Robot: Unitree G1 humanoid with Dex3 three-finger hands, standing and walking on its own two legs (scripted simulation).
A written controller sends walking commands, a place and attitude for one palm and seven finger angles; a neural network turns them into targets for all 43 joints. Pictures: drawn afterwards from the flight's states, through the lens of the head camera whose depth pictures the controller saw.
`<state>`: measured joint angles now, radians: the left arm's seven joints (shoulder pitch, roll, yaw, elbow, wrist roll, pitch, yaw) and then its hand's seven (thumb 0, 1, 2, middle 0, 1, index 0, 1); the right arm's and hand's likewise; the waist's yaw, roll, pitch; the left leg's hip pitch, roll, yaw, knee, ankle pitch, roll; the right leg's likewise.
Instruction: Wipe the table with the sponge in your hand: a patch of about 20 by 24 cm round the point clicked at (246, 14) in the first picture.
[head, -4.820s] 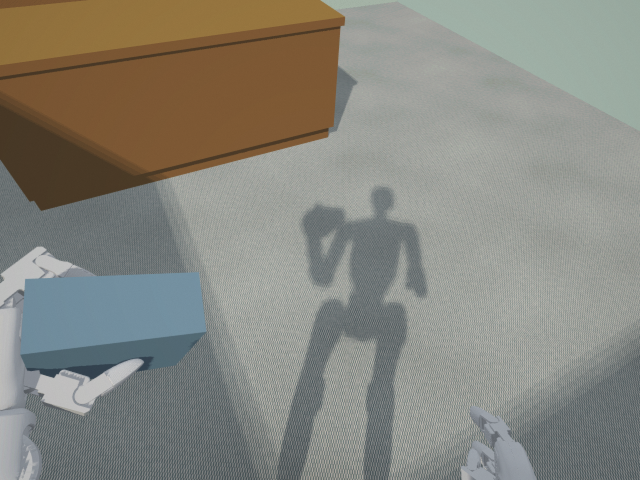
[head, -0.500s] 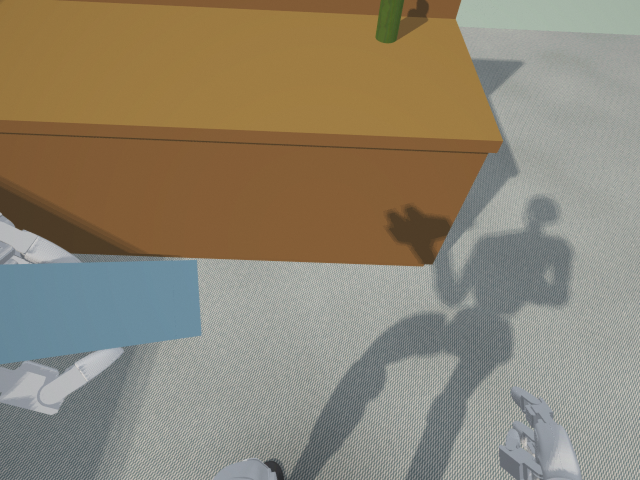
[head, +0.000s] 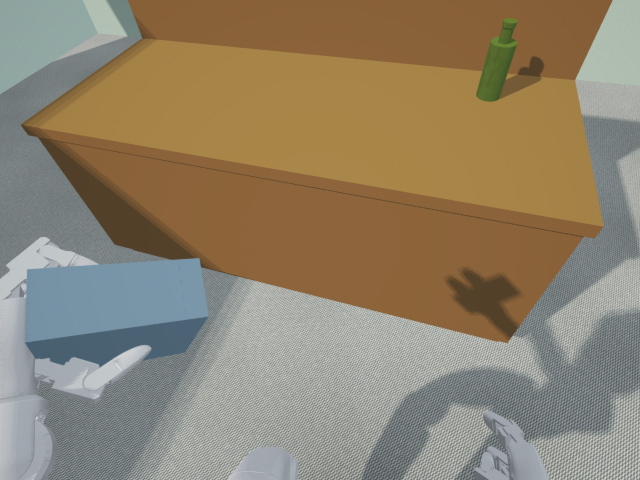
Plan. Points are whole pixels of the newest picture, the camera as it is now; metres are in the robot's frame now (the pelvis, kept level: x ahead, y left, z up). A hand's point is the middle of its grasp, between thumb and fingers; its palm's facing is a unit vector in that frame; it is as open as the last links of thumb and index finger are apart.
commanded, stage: walk to a spot facing it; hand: left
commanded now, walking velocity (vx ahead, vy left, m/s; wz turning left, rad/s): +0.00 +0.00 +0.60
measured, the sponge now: (147, 316) +0.24 +0.19 +0.14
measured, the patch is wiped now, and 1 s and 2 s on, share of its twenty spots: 0.00 0.00 0.00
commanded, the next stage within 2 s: turn to face it in 0.16 s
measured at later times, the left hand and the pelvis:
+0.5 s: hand (20, 344) +0.18 +0.26 +0.19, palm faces +0.54 -0.74 -0.40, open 10.2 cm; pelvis +0.02 +0.00 +0.00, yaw +8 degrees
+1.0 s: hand (178, 324) +0.21 +0.13 +0.19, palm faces +0.25 -0.84 -0.48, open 10.2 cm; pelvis -0.04 -0.07 +0.00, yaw -8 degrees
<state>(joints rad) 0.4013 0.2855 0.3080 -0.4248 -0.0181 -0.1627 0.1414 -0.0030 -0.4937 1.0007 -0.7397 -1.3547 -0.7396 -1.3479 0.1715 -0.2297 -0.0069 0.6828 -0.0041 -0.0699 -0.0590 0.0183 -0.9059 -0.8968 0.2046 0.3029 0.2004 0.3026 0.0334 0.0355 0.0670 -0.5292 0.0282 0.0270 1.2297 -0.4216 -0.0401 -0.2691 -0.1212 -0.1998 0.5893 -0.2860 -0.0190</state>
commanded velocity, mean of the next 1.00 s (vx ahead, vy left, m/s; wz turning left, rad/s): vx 0.00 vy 0.00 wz -0.32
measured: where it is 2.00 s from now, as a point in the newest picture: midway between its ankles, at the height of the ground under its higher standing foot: outside the picture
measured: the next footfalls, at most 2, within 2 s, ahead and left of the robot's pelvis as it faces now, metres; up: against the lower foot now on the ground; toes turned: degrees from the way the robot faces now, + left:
left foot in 0.22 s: +0.09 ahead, +0.13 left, +0.00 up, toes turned +14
right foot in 0.60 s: +0.09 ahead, -0.10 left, +0.00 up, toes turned +0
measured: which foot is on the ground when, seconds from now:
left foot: up 0.00-0.20, down 0.22-0.62, up 0.64-1.00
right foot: down 0.00-0.24, up 0.26-0.58, down 0.60-1.00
